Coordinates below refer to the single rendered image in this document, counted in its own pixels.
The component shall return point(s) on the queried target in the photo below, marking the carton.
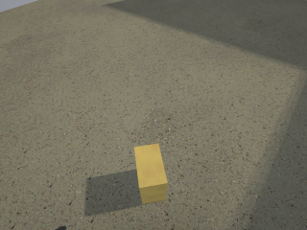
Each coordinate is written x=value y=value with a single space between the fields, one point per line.
x=152 y=180

